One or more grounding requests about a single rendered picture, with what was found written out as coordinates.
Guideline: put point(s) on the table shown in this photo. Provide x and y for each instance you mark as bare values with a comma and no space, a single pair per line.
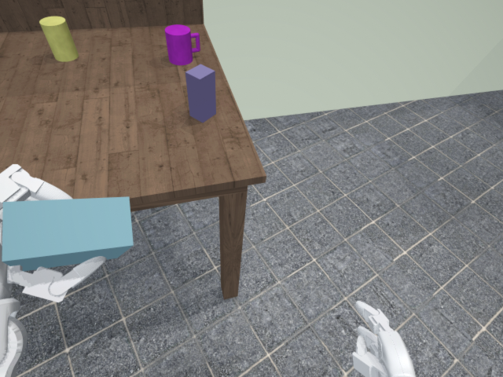
115,121

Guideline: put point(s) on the left robot hand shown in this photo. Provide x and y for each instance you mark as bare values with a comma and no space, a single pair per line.
16,184

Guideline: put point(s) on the sponge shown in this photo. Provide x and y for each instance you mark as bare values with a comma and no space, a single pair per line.
57,232

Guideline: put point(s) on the left robot forearm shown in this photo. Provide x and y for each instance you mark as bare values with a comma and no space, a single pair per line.
13,337

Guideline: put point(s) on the right robot hand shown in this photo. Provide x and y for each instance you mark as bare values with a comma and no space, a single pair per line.
388,356

